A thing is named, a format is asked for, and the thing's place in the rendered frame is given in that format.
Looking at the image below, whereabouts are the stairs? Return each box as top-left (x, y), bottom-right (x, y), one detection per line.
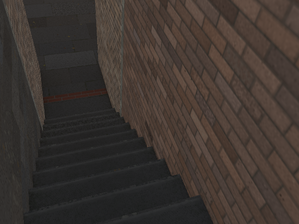
top-left (23, 108), bottom-right (213, 224)

